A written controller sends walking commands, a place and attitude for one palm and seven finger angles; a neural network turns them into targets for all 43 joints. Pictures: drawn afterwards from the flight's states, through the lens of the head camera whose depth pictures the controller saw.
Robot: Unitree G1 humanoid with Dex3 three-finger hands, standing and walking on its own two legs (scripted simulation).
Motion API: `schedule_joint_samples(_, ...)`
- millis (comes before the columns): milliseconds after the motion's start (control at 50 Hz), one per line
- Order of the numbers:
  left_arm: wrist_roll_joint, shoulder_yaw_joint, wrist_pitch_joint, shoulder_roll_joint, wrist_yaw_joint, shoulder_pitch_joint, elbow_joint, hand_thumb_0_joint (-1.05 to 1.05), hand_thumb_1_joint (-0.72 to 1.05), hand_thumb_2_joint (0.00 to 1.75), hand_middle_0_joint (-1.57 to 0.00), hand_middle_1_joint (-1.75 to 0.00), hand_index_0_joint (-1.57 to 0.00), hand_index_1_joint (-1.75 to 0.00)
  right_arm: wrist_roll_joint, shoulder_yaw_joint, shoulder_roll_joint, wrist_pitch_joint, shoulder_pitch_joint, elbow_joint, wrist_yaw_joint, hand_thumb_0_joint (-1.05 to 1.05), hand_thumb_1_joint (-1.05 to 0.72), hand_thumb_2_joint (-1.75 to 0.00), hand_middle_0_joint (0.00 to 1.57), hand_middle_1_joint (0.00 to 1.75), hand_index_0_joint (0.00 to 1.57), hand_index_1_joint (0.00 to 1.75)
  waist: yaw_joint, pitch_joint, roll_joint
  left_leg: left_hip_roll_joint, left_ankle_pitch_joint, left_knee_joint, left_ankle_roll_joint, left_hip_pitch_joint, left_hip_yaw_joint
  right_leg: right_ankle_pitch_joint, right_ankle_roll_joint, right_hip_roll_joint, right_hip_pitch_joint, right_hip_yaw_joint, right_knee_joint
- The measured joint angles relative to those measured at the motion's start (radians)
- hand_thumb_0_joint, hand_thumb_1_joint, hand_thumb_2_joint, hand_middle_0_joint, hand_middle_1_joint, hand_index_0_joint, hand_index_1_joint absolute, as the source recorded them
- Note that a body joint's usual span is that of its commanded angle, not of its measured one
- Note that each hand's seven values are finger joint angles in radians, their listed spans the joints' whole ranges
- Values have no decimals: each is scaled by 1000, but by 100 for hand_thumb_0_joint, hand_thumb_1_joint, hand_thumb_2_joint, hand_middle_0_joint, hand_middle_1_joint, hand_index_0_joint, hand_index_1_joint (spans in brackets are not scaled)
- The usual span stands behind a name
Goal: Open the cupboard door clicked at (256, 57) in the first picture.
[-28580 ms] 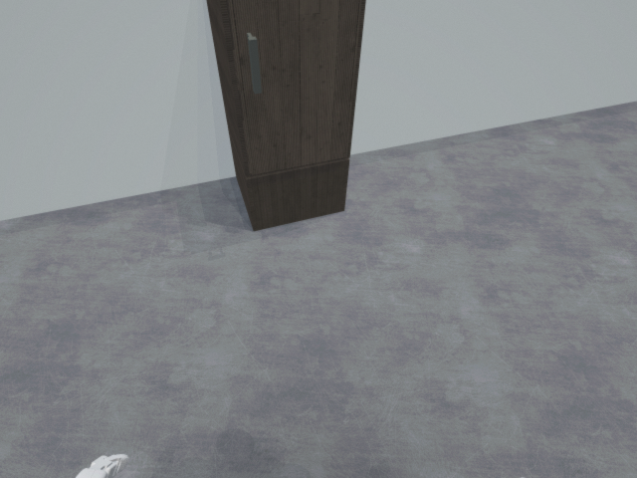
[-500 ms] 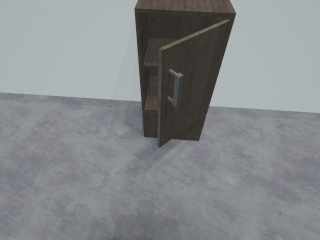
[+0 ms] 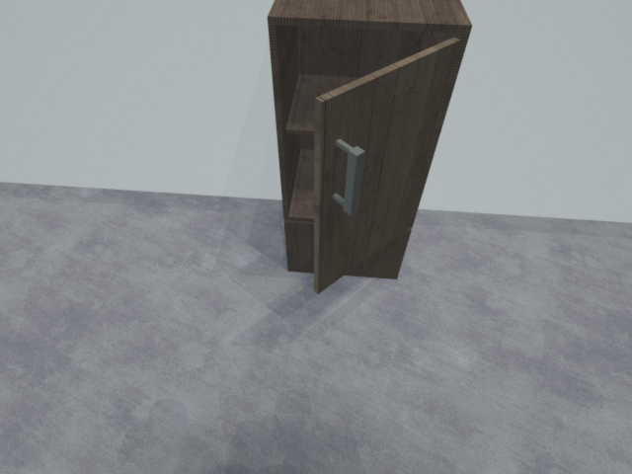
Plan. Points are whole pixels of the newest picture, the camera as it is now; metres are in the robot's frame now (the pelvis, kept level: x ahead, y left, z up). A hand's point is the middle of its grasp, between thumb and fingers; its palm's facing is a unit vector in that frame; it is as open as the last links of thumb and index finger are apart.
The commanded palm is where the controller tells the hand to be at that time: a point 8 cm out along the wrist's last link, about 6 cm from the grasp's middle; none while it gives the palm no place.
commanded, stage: look to check the result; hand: left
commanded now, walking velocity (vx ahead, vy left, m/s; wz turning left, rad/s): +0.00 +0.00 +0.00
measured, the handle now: (346, 178) +0.65 -0.02 -0.03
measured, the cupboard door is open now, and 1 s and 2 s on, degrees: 46 46 46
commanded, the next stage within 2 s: walk to a spot facing it in 0.14 s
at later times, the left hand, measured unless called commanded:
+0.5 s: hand out of the picture +0.00 +0.17 -0.18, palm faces -0.01 -0.98 -0.19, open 7.4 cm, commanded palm none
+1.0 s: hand out of the picture +0.09 +0.14 -0.16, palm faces -0.23 -0.93 -0.29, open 7.4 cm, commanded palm none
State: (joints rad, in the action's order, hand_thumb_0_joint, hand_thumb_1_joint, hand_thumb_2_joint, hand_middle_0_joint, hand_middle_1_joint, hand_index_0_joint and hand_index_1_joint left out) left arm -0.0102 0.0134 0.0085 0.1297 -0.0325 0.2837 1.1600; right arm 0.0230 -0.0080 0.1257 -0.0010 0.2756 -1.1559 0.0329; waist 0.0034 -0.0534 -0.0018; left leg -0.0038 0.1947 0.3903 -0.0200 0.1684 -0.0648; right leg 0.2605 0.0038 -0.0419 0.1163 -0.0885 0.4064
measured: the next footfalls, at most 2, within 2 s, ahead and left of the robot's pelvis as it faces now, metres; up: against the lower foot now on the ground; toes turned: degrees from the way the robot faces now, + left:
left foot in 1.28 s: +0.11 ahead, +0.09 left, +0.00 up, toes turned -30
right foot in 1.68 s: -0.05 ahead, -0.11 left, +0.00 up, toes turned -49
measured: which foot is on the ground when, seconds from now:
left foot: down 0.00-0.72, up 0.74-1.00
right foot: down 0.00-1.00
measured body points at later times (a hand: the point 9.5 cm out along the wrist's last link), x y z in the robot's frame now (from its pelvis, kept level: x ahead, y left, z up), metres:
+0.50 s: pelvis +0.00 -0.01 -0.01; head +0.03 -0.01 +0.44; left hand +0.00 +0.22 -0.17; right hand -0.01 -0.23 -0.17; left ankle +0.01 +0.10 -0.74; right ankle -0.02 -0.12 -0.74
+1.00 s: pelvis -0.01 -0.04 +0.00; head +0.04 -0.08 +0.44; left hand +0.11 +0.19 -0.14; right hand +0.04 -0.32 -0.15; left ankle +0.02 +0.13 -0.66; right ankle -0.03 -0.11 -0.74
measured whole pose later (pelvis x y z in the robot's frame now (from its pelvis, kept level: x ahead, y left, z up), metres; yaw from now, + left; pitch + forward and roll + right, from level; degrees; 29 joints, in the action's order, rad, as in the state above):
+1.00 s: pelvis -0.01 -0.04 +0.00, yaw -19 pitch +1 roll +2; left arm -0.02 0.08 -0.02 0.18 -0.02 0.23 0.95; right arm 0.02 0.07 0.23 0.06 0.05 -0.91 0.03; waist -0.04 -0.11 -0.02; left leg 0.04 0.39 1.10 0.07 0.49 0.03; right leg 0.24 -0.08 0.09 0.25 0.10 0.48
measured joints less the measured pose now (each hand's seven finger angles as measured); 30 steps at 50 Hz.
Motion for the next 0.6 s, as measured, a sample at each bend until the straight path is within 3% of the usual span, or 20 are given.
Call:
schedule_joint_samples(340, 0, 2, -2, -1, 3, -10, -8, 0, 91, 90, -20, -30, -20, -30, 1, 1, 2, 4, -9, -1, 2, 1, -91, -90, 20, 30, 20, 29, -3, -8, 3, 12, 5, 2, 10, -1, 0, 1, -9, 12, -2, 1, -5)
schedule_joint_samples(600, -15, 64, -62, 48, 33, -40, -98, 1, 90, 90, -20, -30, -20, -30, 4, 54, 35, 29, -48, 104, 13, 1, -90, -90, 20, 30, 20, 30, -11, -49, 11, 65, 87, 153, 18, 88, -103, 60, -24, 51, 155, 106, 186)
